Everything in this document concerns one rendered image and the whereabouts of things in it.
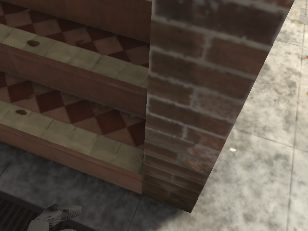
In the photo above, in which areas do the stairs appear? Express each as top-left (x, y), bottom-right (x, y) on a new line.
top-left (0, 0), bottom-right (152, 194)

